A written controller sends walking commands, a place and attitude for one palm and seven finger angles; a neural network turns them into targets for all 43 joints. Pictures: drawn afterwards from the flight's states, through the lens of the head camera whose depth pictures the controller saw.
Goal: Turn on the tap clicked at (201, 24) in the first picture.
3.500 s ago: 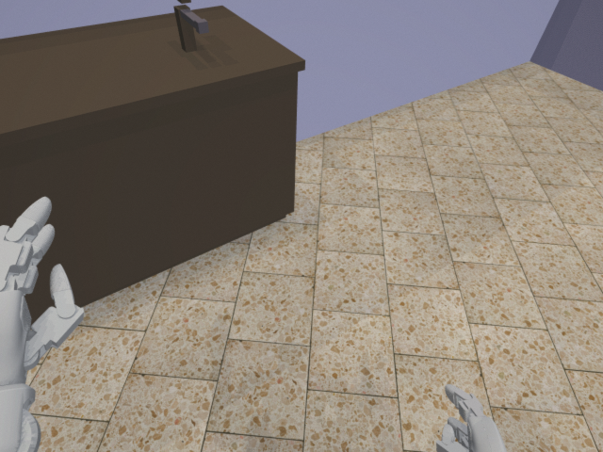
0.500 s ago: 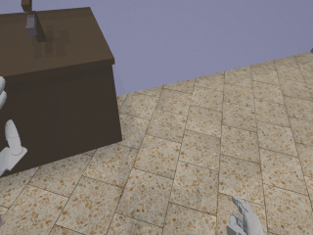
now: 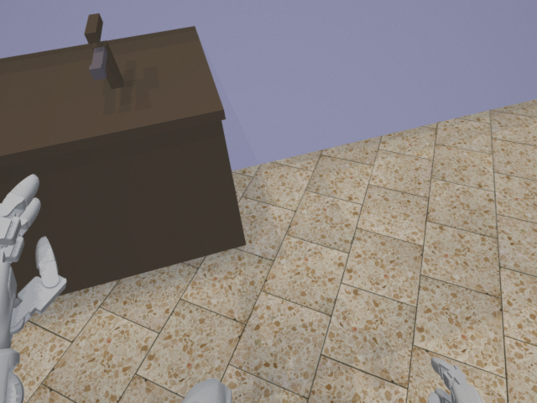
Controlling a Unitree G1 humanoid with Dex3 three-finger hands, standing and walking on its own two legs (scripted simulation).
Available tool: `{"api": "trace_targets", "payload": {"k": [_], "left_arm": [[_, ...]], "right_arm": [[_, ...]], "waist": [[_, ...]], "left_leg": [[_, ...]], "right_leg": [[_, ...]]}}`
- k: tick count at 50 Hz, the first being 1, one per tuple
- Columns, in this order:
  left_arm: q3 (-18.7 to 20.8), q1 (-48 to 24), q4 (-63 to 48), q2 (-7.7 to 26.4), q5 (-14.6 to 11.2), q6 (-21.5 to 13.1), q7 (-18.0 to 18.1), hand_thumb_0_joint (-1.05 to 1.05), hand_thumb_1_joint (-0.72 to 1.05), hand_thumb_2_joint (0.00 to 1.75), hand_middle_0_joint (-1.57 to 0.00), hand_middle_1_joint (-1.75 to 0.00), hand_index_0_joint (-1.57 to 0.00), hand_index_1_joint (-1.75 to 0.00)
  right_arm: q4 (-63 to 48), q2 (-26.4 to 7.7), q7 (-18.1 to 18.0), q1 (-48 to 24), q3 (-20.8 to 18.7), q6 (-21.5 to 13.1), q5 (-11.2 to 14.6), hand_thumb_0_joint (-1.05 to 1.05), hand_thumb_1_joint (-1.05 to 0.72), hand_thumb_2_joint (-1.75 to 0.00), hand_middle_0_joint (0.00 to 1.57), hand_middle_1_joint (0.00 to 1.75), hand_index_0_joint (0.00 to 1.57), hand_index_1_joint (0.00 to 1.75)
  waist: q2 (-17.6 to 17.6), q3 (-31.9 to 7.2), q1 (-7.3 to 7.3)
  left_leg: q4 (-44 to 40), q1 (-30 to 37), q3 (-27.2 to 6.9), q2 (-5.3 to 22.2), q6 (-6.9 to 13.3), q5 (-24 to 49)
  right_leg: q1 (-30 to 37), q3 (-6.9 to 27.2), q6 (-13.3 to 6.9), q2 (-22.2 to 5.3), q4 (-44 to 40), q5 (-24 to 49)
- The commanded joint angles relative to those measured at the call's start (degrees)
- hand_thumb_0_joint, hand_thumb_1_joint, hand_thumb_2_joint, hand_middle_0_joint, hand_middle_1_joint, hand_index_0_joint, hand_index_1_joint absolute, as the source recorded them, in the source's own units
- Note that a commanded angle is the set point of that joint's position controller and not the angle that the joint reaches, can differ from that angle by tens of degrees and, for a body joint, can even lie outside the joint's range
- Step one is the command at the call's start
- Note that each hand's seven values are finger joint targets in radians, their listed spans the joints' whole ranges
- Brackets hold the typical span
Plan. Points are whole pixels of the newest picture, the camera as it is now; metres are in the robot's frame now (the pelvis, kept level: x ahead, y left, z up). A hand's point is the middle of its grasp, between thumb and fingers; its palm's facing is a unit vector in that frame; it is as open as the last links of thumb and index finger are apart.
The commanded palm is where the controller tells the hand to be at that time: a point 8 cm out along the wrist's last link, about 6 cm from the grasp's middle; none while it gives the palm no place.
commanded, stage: take the last steps up to it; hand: left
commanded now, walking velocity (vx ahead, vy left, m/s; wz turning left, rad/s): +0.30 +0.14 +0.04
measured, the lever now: (97, 72) +0.80 +0.45 +0.11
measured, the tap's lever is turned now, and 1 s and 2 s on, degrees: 0 0 0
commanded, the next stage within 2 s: come to a stop and stand still in 1.48 s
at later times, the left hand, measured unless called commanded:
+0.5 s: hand (50, 202) +0.31 +0.28 +0.19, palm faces +0.36 -0.81 -0.46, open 7.5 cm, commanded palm +0.26 +0.33 +0.17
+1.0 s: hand (70, 142) +0.44 +0.31 +0.18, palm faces +0.41 -0.81 -0.42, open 7.4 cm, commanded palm +0.39 +0.36 +0.17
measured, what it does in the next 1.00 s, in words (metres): walks ahead: left foot, then right foot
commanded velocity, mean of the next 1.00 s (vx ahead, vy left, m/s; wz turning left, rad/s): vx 0.30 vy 0.08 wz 0.00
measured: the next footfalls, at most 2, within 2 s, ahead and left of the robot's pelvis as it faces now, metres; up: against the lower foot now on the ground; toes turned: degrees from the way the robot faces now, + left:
left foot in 0.20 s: +0.12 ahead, +0.17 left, +0.00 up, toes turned +9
right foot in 0.58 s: +0.19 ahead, -0.04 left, +0.00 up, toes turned -11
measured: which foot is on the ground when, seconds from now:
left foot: up 0.00-0.18, down 0.20-0.58, up 0.60-0.94, down 0.96-1.00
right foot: down 0.00-0.22, up 0.24-0.56, down 0.58-0.96, up 0.98-1.00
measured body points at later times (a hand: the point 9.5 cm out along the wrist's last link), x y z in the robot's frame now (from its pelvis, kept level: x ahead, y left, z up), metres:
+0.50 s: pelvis +0.10 +0.06 -0.01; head +0.12 +0.05 +0.44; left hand +0.29 +0.32 +0.21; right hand +0.25 -0.13 -0.11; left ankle +0.08 +0.17 -0.75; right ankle +0.13 -0.05 -0.71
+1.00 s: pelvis +0.22 +0.08 -0.02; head +0.24 +0.09 +0.42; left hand +0.41 +0.36 +0.20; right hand +0.38 -0.19 -0.09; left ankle +0.27 +0.20 -0.75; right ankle +0.15 -0.03 -0.73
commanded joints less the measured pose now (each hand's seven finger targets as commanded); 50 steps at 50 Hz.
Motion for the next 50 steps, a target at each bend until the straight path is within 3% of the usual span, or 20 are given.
{"api": "trace_targets", "payload": {"k": [1,6,9,10,11,12,17,26,27,28,29,30,33,37,42,46,47,48,49,50], "left_arm": [[8.5,-1.7,-12.7,11.1,-1.0,-3.3,2.4,0.00,0.90,0.90,-0.20,-0.30,-0.20,-0.30],[7.6,-6.4,-16.8,10.4,-0.7,-2.5,3.4,0.00,0.90,0.90,-0.20,-0.30,-0.20,-0.30],[6.4,-10.0,-17.3,9.4,-0.5,-2.9,3.4,0.00,0.90,0.90,-0.20,-0.30,-0.20,-0.30],[5.1,-9.7,-18.4,8.0,-0.6,-3.3,3.3,0.00,0.90,0.90,-0.20,-0.30,-0.20,-0.30],[5.1,-10.7,-19.3,9.1,0.0,-3.9,3.4,0.00,0.90,0.90,-0.20,-0.30,-0.20,-0.30],[5.6,-11.7,-16.4,10.7,1.0,-4.0,3.3,0.00,0.90,0.90,-0.20,-0.30,-0.20,-0.30],[6.8,-6.2,-23.5,10.4,-0.1,-3.7,2.2,0.00,0.90,0.90,-0.20,-0.30,-0.20,-0.30],[8.1,-3.9,-13.1,9.7,-0.9,-0.8,2.0,0.00,0.90,0.90,-0.20,-0.30,-0.20,-0.30],[8.3,-4.5,-11.4,10.0,-0.6,-0.4,2.1,0.00,0.90,0.90,-0.20,-0.30,-0.20,-0.30],[8.0,-5.6,-10.3,10.5,-0.1,-0.2,2.0,0.00,0.90,0.90,-0.20,-0.30,-0.20,-0.30],[8.4,-6.6,-9.9,12.0,0.3,0.1,2.1,0.00,0.90,0.90,-0.20,-0.30,-0.20,-0.30],[7.9,-6.1,-8.7,11.3,-0.6,0.4,1.9,0.00,0.90,0.90,-0.20,-0.30,-0.20,-0.30],[7.7,-8.1,-12.3,11.6,-0.7,-1.7,1.5,0.00,0.90,0.90,-0.20,-0.30,-0.20,-0.30],[7.9,-7.5,-18.3,12.1,-0.2,-3.5,2.0,0.00,0.90,0.90,-0.20,-0.30,-0.20,-0.30],[10.3,-2.5,-21.7,12.4,-0.8,-3.4,3.5,0.00,0.90,0.90,-0.20,-0.30,-0.20,-0.30],[9.4,-1.7,-18.4,10.4,-1.2,-2.7,3.9,0.00,0.90,0.90,-0.20,-0.30,-0.20,-0.30],[8.7,-3.5,-18.1,10.0,-1.3,-3.2,3.8,0.00,0.90,0.90,-0.20,-0.30,-0.20,-0.30],[8.3,-5.0,-18.5,9.5,-1.5,-3.5,3.6,0.00,0.90,0.90,-0.20,-0.30,-0.20,-0.30],[8.3,-6.0,-16.7,10.4,-1.1,-3.9,3.5,0.00,0.90,0.90,-0.20,-0.30,-0.20,-0.30],[8.6,-6.0,-11.8,11.6,-0.8,-3.6,3.0,0.00,0.90,0.90,-0.20,-0.30,-0.20,-0.30]], "right_arm": [[-10.8,-1.2,0.3,-4.8,-0.6,-3.4,0.3,0.00,-0.90,-0.90,0.20,0.30,0.20,0.30],[-12.2,-1.0,-0.4,-4.0,-1.0,-4.0,0.4,0.00,-0.90,-0.90,0.20,0.30,0.20,0.30],[-12.0,-2.2,-1.5,-2.4,-1.5,-4.1,0.6,0.00,-0.90,-0.90,0.20,0.30,0.20,0.30],[-12.6,-4.0,-1.6,-2.7,-2.0,-4.1,0.8,0.00,-0.90,-0.90,0.20,0.30,0.20,0.30],[-13.0,-3.5,-1.1,-2.9,-1.4,-4.1,0.8,0.00,-0.90,-0.90,0.20,0.30,0.20,0.30],[-13.0,-2.7,-0.6,-3.4,-0.9,-4.3,0.9,0.00,-0.90,-0.90,0.20,0.30,0.20,0.30],[-10.5,-1.0,0.3,-4.7,0.1,-5.7,1.0,0.00,-0.90,-0.90,0.20,0.30,0.20,0.30],[-9.8,-0.7,-1.0,-5.0,1.3,-5.0,0.6,0.00,-0.90,-0.90,0.20,0.30,0.20,0.30],[-9.7,-0.7,-1.2,-5.2,1.2,-4.5,0.9,0.00,-0.90,-0.90,0.20,0.30,0.20,0.30],[-9.3,-0.3,-1.2,-5.1,1.0,-4.0,0.9,0.00,-0.90,-0.90,0.20,0.30,0.20,0.30],[-10.2,0.8,-0.9,-5.1,1.1,-3.6,0.9,0.00,-0.90,-0.90,0.20,0.30,0.20,0.30],[-10.9,-0.1,-0.5,-6.8,1.2,-3.8,0.8,0.00,-0.90,-0.90,0.20,0.30,0.20,0.30],[-8.8,-1.0,0.2,-6.2,1.2,-3.5,0.6,0.00,-0.90,-0.90,0.20,0.30,0.20,0.30],[-9.5,-0.8,0.0,-7.5,1.3,-2.7,0.3,0.00,-0.90,-0.90,0.20,0.30,0.20,0.30],[-12.3,0.3,-0.3,-5.8,0.5,-3.8,0.1,0.00,-0.90,-0.90,0.20,0.30,0.20,0.30],[-12.6,-0.5,-1.2,-3.3,-0.3,-3.4,0.3,0.00,-0.90,-0.90,0.20,0.30,0.20,0.30],[-12.6,-1.7,-1.5,-2.5,-0.9,-3.2,0.6,0.00,-0.90,-0.90,0.20,0.30,0.20,0.30],[-13.0,-3.5,-1.3,-3.4,-1.5,-3.0,0.8,0.00,-0.90,-0.90,0.20,0.30,0.20,0.30],[-13.8,-2.8,-1.0,-3.8,-0.9,-3.1,1.0,0.00,-0.90,-0.90,0.20,0.30,0.20,0.30],[-13.1,-1.9,-1.0,-4.8,-0.1,-3.5,0.7,0.00,-0.90,-0.90,0.20,0.30,0.20,0.30]], "waist": [[-10.8,-4.7,2.10],[-12.7,-5.9,2.02],[0.4,-7.7,0.05],[15.0,-9.0,-0.45],[20.3,-8.7,0.07],[14.3,-6.0,-0.08],[13.4,-5.6,1.05],[7.8,-8.1,1.03],[4.9,-8.9,1.40],[-2.3,-10.2,1.47],[-16.9,-10.9,1.35],[-17.7,-8.6,2.38],[-7.0,-4.0,1.10],[-5.4,-4.3,0.69],[-7.3,-8.5,2.62],[-3.6,-9.8,0.67],[2.4,-10.9,-0.45],[15.6,-11.3,-0.33],[16.8,-10.1,0.14],[12.8,-5.8,-0.10]], "left_leg": [[-13.3,0.6,4.9,-0.9,1.0,-0.1],[-24.5,12.0,6.8,-2.0,2.1,-2.2],[-33.7,26.1,6.2,-2.0,3.4,0.2],[-36.7,33.0,-8.1,7.7,7.1,2.4],[-40.2,35.4,-22.8,16.8,12.4,13.0],[-41.6,32.0,-24.1,18.1,14.6,14.5],[-41.0,24.2,-8.4,11.7,13.0,8.5],[-34.3,20.5,-0.6,9.5,8.3,5.5],[-28.4,18.0,0.4,8.4,7.6,5.1],[-17.0,12.1,3.3,5.3,6.4,1.5],[-1.3,-1.3,6.4,-2.3,3.5,-10.5],[10.1,-9.1,0.4,-4.1,2.1,-18.6],[16.1,-9.6,-4.5,0.3,0.2,-9.6],[1.5,-2.2,-1.1,1.3,0.4,-4.8],[-18.8,7.5,6.4,-2.0,1.4,-3.0],[-32.1,22.5,8.5,-3.4,1.8,5.1],[-33.6,28.9,3.3,-0.2,3.7,5.8],[-36.1,35.1,-13.5,11.5,8.9,10.3],[-40.2,33.9,-25.7,19.0,14.4,13.2],[-42.0,28.6,-28.0,20.2,16.1,9.5]], "right_leg": [[6.1,10.5,-4.9,-12.3,-10.0,12.9],[3.4,11.3,-5.0,-12.5,-6.9,6.3],[-3.8,6.8,-1.6,-6.0,9.2,4.2],[-13.4,2.7,1.4,-0.5,22.9,-4.9],[-22.4,4.2,2.3,3.8,35.9,-21.6],[-25.9,7.1,1.6,3.5,43.2,-20.7],[-25.2,6.6,3.1,0.2,38.4,-8.9],[-3.7,-0.9,3.2,6.0,4.7,-2.1],[1.6,0.4,2.4,5.3,0.1,0.3],[7.5,8.9,-0.3,-0.4,-3.2,0.7],[14.7,31.3,-6.3,-13.1,-7.5,5.6],[14.9,42.0,-10.5,-20.5,-10.3,10.2],[7.4,29.3,-8.9,-16.7,-10.0,8.9],[1.7,13.6,-6.4,-12.3,-9.0,19.4],[6.9,11.8,-6.9,-10.6,-5.3,24.0],[2.3,8.0,-2.8,-5.5,5.8,16.5],[-3.3,6.4,-0.9,-3.3,14.8,12.6],[-15.4,3.5,1.8,2.7,27.1,-8.2],[-21.6,6.4,1.8,5.7,38.3,-22.4],[-24.6,9.4,1.7,4.4,43.4,-20.6]]}}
